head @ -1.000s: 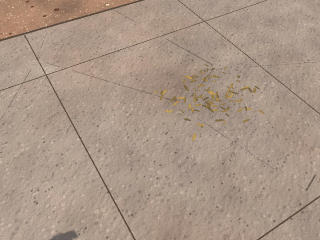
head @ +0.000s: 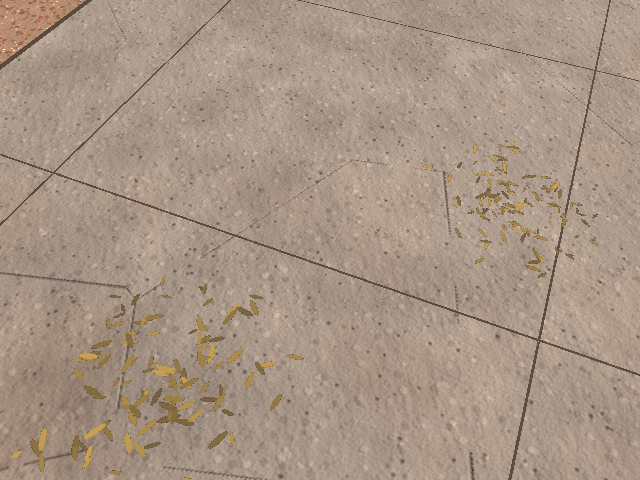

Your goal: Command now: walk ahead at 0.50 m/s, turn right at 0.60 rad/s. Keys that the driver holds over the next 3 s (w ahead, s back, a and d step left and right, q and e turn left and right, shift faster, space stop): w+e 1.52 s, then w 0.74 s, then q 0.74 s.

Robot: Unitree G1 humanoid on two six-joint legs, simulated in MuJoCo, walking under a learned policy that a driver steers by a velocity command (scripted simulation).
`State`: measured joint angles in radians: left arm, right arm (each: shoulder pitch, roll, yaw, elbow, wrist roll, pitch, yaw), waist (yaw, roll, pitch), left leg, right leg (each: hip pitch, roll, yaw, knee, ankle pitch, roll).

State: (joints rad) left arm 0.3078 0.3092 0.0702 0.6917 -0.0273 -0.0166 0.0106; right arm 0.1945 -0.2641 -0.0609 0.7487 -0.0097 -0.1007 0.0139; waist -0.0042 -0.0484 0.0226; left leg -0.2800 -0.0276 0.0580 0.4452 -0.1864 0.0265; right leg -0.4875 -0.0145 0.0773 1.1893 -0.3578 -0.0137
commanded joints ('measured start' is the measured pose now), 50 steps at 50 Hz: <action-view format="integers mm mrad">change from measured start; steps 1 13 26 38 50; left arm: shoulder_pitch -22 -304 -82 56 -18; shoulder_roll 57 17 114 143 76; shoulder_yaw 21 -2 34 45 24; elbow -96 -192 -145 -46 -101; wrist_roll -2 0 23 -1 -3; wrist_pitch -3 -20 -47 -30 -7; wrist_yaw -6 -66 -30 9 -4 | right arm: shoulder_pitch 13 107 20 -238 20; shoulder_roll -109 -216 -174 -148 -106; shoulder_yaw -27 -49 -19 -8 -18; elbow -28 59 -49 -127 -43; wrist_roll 4 28 0 18 0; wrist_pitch -18 22 -13 -16 -6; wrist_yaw -6 -17 -7 15 -9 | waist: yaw -12 -86 -20 56 -19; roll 160 103 10 -52 173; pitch -8 66 -78 -13 -13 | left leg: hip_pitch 156 332 -351 -185 171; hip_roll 279 299 152 42 278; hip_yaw -253 72 -137 -152 -302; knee -271 -254 670 69 -249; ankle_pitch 52 368 -106 216 -7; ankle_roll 152 112 -53 -70 139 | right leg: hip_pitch -204 -187 362 305 -194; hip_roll -97 -62 -157 -114 -83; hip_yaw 37 -106 308 306 41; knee -27 -536 -953 -845 -9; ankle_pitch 68 333 392 210 44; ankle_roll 7 -28 -289 -186 4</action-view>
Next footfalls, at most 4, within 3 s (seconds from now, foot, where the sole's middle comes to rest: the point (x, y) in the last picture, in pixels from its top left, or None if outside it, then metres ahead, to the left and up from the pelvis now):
0.36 right None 0.34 -0.17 -0.77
0.84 left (357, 393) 0.68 -0.07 -0.77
1.36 right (523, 373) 0.73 -0.45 -0.77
1.86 left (539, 257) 1.07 -0.57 -0.77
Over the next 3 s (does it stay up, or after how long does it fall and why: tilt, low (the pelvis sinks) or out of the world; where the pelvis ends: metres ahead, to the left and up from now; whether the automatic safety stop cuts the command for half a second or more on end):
stays up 1.10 -0.81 0.00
